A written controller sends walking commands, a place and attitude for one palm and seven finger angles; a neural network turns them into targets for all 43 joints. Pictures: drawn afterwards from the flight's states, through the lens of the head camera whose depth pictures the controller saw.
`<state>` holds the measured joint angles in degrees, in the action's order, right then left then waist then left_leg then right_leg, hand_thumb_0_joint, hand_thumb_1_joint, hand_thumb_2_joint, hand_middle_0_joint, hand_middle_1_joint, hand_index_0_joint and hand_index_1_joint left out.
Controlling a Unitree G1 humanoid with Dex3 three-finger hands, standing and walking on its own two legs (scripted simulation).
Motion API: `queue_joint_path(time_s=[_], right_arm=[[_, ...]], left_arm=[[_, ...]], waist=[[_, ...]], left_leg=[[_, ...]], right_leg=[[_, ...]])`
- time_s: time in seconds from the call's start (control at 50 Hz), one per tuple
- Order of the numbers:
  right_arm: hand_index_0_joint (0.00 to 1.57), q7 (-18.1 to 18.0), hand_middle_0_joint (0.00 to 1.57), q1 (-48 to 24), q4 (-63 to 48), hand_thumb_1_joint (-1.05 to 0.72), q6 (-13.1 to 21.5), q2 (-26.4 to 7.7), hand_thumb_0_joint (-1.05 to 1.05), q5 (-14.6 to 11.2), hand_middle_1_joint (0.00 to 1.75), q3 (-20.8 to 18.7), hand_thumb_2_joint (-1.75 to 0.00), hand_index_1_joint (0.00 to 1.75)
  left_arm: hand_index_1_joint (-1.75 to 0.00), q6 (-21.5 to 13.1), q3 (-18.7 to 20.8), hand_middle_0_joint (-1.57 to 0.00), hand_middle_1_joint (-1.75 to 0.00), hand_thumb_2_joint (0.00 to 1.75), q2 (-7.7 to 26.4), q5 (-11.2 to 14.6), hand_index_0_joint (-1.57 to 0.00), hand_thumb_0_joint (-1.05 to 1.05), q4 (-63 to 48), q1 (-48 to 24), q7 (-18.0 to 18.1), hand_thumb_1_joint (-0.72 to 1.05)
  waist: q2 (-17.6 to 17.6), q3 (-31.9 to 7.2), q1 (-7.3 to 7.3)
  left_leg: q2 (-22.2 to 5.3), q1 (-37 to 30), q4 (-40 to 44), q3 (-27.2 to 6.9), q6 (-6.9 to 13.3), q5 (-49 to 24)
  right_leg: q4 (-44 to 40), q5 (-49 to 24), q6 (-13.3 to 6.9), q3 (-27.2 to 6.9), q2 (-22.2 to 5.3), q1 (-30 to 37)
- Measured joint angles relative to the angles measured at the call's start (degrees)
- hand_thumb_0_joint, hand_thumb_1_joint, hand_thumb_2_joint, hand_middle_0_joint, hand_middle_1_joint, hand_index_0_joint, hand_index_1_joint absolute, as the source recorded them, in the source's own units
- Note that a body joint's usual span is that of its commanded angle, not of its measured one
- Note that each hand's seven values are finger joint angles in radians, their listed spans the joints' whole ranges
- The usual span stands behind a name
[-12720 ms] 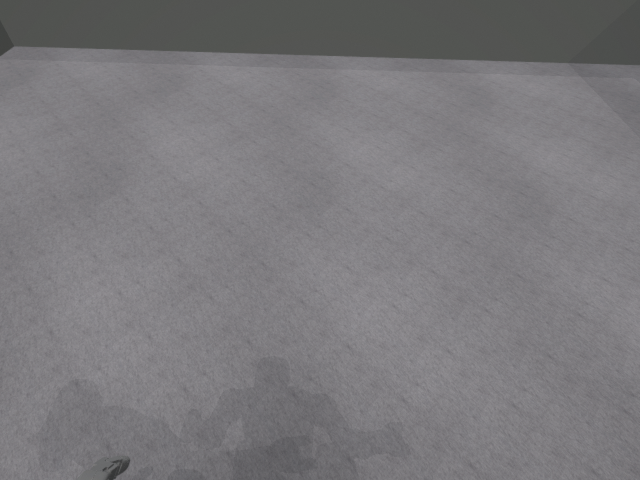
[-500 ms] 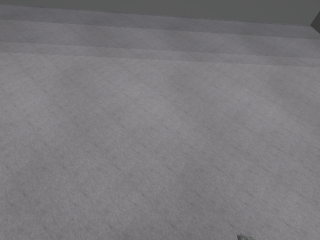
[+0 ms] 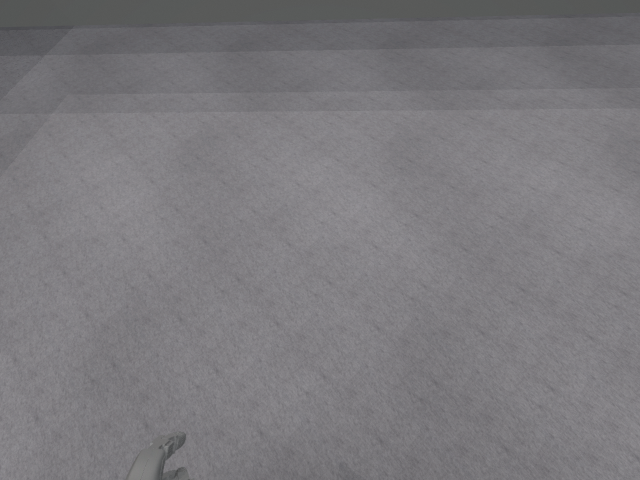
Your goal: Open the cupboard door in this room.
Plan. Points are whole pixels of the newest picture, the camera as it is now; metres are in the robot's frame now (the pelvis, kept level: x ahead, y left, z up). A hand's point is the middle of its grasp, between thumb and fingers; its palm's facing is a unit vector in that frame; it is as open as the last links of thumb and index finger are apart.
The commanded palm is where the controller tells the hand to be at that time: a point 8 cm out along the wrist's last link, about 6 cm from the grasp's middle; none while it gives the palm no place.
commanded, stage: turn or walk to find it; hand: left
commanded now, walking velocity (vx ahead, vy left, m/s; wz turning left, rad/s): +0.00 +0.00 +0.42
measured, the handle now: out of the picture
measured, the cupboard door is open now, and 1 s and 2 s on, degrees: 0 0 0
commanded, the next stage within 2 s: none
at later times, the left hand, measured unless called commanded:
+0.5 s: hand out of the picture -0.08 +0.21 -0.17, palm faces +0.30 -0.92 -0.27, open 7.4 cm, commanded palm none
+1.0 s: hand out of the picture -0.02 +0.22 -0.15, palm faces +0.42 -0.86 -0.28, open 7.4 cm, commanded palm none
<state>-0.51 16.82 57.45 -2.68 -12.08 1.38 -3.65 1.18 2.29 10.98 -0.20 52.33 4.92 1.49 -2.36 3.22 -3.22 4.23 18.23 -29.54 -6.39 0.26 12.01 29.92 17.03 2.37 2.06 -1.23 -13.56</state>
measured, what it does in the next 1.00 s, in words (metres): steps on the spot, turning left: left foot, then right foot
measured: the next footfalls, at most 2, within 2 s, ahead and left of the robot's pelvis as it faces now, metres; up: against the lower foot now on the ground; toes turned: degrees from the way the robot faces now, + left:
left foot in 0.52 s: -0.04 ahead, +0.13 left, +0.00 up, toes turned +20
right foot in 1.00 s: +0.04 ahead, -0.10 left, +0.00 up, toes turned +22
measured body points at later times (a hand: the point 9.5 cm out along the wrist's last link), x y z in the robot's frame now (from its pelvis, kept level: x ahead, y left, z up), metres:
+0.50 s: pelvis -0.03 +0.00 +0.00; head +0.01 +0.02 +0.45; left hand -0.09 +0.25 -0.15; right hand +0.13 -0.23 -0.14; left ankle -0.08 +0.12 -0.72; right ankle -0.02 -0.11 -0.73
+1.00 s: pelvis -0.04 -0.01 +0.00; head +0.00 -0.01 +0.45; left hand -0.04 +0.27 -0.13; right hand +0.10 -0.21 -0.16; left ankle -0.08 +0.12 -0.73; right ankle +0.00 -0.12 -0.74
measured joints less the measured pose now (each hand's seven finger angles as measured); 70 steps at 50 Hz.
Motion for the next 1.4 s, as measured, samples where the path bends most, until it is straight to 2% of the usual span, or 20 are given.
queue_joint_path(time_s=[0.04, 0.08, 0.14, 0.22, 0.32, 0.44, 0.48, 0.52, 0.56, 0.6, 0.66, 0.78, 0.94, 0.98, 1.0, 1.06, 1.12, 1.18, 1.28, 1.4], right_arm=[[0.20, 0.0, 0.20, -0.1, 0.5, -0.90, -0.7, -0.7, 0.01, -0.1, 0.30, -0.6, -0.90, 0.30], [0.20, 0.3, 0.20, -0.1, 0.5, -0.90, -1.5, -1.2, 0.01, 0.1, 0.30, -1.1, -0.90, 0.30], [0.20, 0.7, 0.20, -0.6, 0.4, -0.91, -1.9, -2.1, 0.01, 0.3, 0.30, -1.7, -0.90, 0.30], [0.20, 0.9, 0.20, -1.3, 0.5, -0.91, -2.0, -2.9, 0.01, 0.3, 0.30, -1.8, -0.90, 0.30], [0.19, 0.8, 0.20, -3.4, 0.7, -0.91, -2.5, -3.2, 0.01, 0.2, 0.30, -1.6, -0.90, 0.30], [0.19, 0.7, 0.20, -7.8, -0.4, -0.91, -1.8, -2.7, 0.01, -0.4, 0.30, -0.5, -0.90, 0.30], [0.19, 0.7, 0.20, -9.2, -1.2, -0.91, -1.1, -2.4, 0.01, -0.6, 0.30, 0.0, -0.90, 0.30], [0.19, 0.9, 0.20, -10.0, -2.3, -0.91, -0.1, -2.4, 0.01, -0.6, 0.30, 0.4, -0.90, 0.30], [0.19, 0.8, 0.20, -11.0, -2.7, -0.91, 0.8, -1.3, 0.01, -0.4, 0.30, 0.6, -0.90, 0.30], [0.20, 0.7, 0.20, -11.3, -3.2, -0.91, 1.2, -0.5, 0.01, -0.1, 0.30, 1.2, -0.90, 0.30], [0.20, 0.1, 0.20, -10.9, -3.5, -0.91, 1.2, 0.2, 0.01, 0.0, 0.30, 1.8, -0.90, 0.30], [0.20, 0.0, 0.20, -9.2, -3.3, -0.90, 1.3, 1.1, 0.01, -0.1, 0.30, 2.2, -0.90, 0.30], [0.20, 0.2, 0.21, -5.6, -2.5, -0.90, 0.5, 0.9, 0.01, 0.4, 0.30, 1.2, -0.90, 0.30], [0.20, 0.2, 0.21, -4.5, -2.2, -0.90, 0.2, 0.4, 0.01, 0.3, 0.30, 0.8, -0.90, 0.30], [0.20, 0.3, 0.21, -4.0, -2.0, -0.90, 0.1, 0.1, 0.01, 0.1, 0.30, 0.5, -0.90, 0.30], [0.20, 0.2, 0.20, -3.1, -1.1, -0.90, -0.9, -1.3, 0.01, -0.1, 0.30, -0.6, -0.90, 0.30], [0.20, 0.6, 0.20, -2.5, -0.4, -0.91, -1.9, -2.3, 0.01, 0.1, 0.30, -1.3, -0.90, 0.30], [0.20, 0.9, 0.20, -2.1, 0.0, -0.91, -2.0, -2.9, 0.01, 0.2, 0.30, -1.6, -0.90, 0.30], [0.20, 1.0, 0.20, -2.5, 0.8, -0.91, -2.3, -2.9, 0.01, 0.2, 0.30, -1.3, -0.90, 0.30], [0.19, 0.9, 0.20, -5.7, 0.4, -0.91, -2.0, -2.2, 0.01, -0.3, 0.30, -0.5, -0.90, 0.30]], left_arm=[[-0.30, -0.6, -0.6, -0.20, -0.29, 0.90, -1.0, -0.4, -0.20, 0.01, -0.1, 0.6, 0.1, 0.90], [-0.30, -0.7, -0.8, -0.20, -0.29, 0.90, -1.7, -0.5, -0.20, 0.01, -0.1, 1.9, 0.1, 0.90], [-0.30, -0.3, -0.9, -0.20, -0.29, 0.90, -2.3, -0.5, -0.20, 0.01, 0.5, 3.7, 0.2, 0.90], [-0.30, -0.8, -1.0, -0.20, -0.29, 0.90, -2.7, -0.5, -0.20, 0.01, 1.3, 5.7, 0.2, 0.90], [-0.30, -1.1, -0.5, -0.20, -0.29, 0.90, -2.2, -1.0, -0.20, 0.01, 2.0, 8.1, 0.2, 0.91], [-0.30, -0.7, 0.1, -0.20, -0.29, 0.90, -0.1, -1.6, -0.20, 0.01, 3.4, 10.4, -0.1, 0.91], [-0.30, -0.4, 0.4, -0.20, -0.29, 0.90, 0.9, -1.6, -0.20, 0.01, 4.0, 10.9, -0.1, 0.90], [-0.30, 0.0, 0.7, -0.20, -0.29, 0.90, 1.9, -1.2, -0.20, 0.01, 4.4, 11.8, -0.2, 0.90], [-0.30, 1.2, 1.1, -0.20, -0.29, 0.90, 3.4, -0.8, -0.20, 0.01, 5.0, 11.4, 0.0, 0.90], [-0.30, 2.4, 1.4, -0.20, -0.29, 0.90, 4.2, -0.8, -0.20, 0.01, 5.4, 11.0, 0.2, 0.91], [-0.30, 2.8, 1.5, -0.20, -0.29, 0.90, 4.2, -0.8, -0.20, 0.01, 5.6, 9.9, -0.2, 0.91], [-0.30, 2.0, 1.1, -0.20, -0.29, 0.90, 3.6, -0.7, -0.20, 0.01, 3.5, 6.8, -0.5, 0.91], [-0.30, 1.3, 0.5, -0.20, -0.29, 0.90, 1.7, -0.2, -0.20, 0.01, 0.9, 2.6, -0.4, 0.91], [-0.30, 0.6, 0.2, -0.20, -0.29, 0.90, 1.2, -0.1, -0.20, 0.01, 0.1, 2.1, -0.4, 0.91], [-0.30, 0.0, 0.1, -0.20, -0.29, 0.90, 1.0, -0.2, -0.20, 0.01, -0.1, 2.1, -0.4, 0.91], [-0.30, -1.0, -0.6, -0.20, -0.29, 0.90, -0.7, -0.7, -0.20, 0.01, -0.4, 2.5, -0.3, 0.90], [-0.30, -0.7, -0.8, -0.20, -0.29, 0.90, -1.8, -0.7, -0.20, 0.01, -0.4, 4.1, 0.0, 0.90], [-0.30, -0.6, -0.9, -0.20, -0.29, 0.90, -2.2, -0.7, -0.20, 0.01, 0.2, 5.2, 0.0, 0.90], [-0.30, -1.0, -0.9, -0.20, -0.29, 0.90, -2.3, -1.0, -0.20, 0.01, 0.9, 6.9, 0.0, 0.90], [-0.30, -0.8, -0.3, -0.20, -0.29, 0.90, -0.8, -1.5, -0.20, 0.01, 2.1, 8.7, -0.2, 0.90]], waist=[[-1.2, 0.4, -0.02], [-0.9, -0.1, 0.11], [-0.9, -0.3, 0.19], [-0.8, 0.0, 0.58], [0.1, 0.6, 2.25], [2.1, 1.9, 4.59], [2.9, 2.1, 5.11], [3.0, 1.6, 5.27], [5.1, 2.0, 5.57], [5.6, 1.9, 5.98], [4.8, 1.2, 5.60], [3.8, 0.7, 4.74], [1.7, 0.6, 1.88], [1.1, 0.5, 1.50], [0.8, 0.3, 1.48], [-1.3, 0.6, 1.04], [-1.3, 0.2, 1.11], [-1.3, 0.3, 0.85], [-0.1, 0.8, 1.57], [2.0, 1.9, 3.47]], left_leg=[[0.0, 2.8, -8.2, 0.3, -0.8, 8.9], [0.2, 6.4, -19.9, 1.8, -1.4, 13.3], [-1.5, 9.7, -32.5, 3.2, -2.4, 11.2], [-4.4, 10.4, -37.5, 3.3, -3.9, 8.1], [-6.3, 7.9, -33.9, 3.9, -4.7, 9.8], [-6.4, 1.9, -18.9, 7.6, -4.0, 14.0], [-6.0, -0.7, -12.3, 9.0, -3.5, 12.3], [-5.8, -4.5, -3.1, 10.0, -2.5, 5.7], [-4.4, -4.0, -3.9, 10.0, -0.2, 6.5], [-4.2, -4.3, -4.0, 9.6, 1.2, 7.0], [-4.2, -5.4, -1.0, 8.2, 1.7, 5.2], [-3.1, -6.4, 3.4, 5.8, 2.0, 1.9], [-2.1, -3.6, 2.0, 2.3, 0.5, 1.2], [-1.7, -2.2, 0.3, 1.5, -0.3, 1.6], [-1.5, -1.2, -1.2, 1.1, -0.8, 2.2], [-1.1, 3.3, -14.1, 1.1, -1.2, 12.1], [-1.3, 7.9, -29.7, 2.9, -1.8, 13.5], [-3.1, 9.7, -36.7, 3.8, -2.9, 10.3], [-5.7, 8.4, -35.0, 4.4, -4.2, 9.8], [-6.7, 3.3, -21.5, 7.5, -4.1, 13.7]], right_leg=[[0.5, 0.0, -2.8, 1.3, 0.2, 0.3], [0.1, 0.4, -4.2, 2.3, -0.8, 1.1], [-1.9, -0.4, -4.5, 3.7, -1.8, 2.7], [-3.0, -0.8, -4.6, 6.4, -2.6, 3.8], [-2.3, -0.5, -4.5, 8.9, -3.8, 3.4], [0.1, 0.3, -3.3, 11.4, -5.9, 1.7], [1.8, 1.0, -2.5, 12.3, -6.8, 0.9], [5.1, 2.6, -1.4, 13.4, -7.4, -0.4], [12.9, 9.1, 0.0, 9.9, -7.8, -3.6], [21.6, 13.3, 0.5, 6.2, -6.2, -6.9], [29.7, 10.9, 1.2, 3.3, -4.7, -10.3], [29.9, 6.9, 2.4, 0.0, -4.3, -11.9], [14.5, 8.0, 1.9, -0.4, -2.1, -6.3], [6.3, 3.4, 1.6, 0.2, -1.4, -3.0], [2.4, 0.5, 0.3, 0.7, -1.2, -1.3], [2.8, 0.9, -3.4, 2.9, -1.2, -0.8], [1.0, 0.7, -3.9, 4.3, -2.5, 0.8], [-0.9, -0.2, -3.8, 6.0, -3.2, 2.1], [-1.7, -0.4, -3.8, 8.8, -4.4, 2.9], [0.1, 0.4, -2.7, 11.6, -6.2, 2.1]])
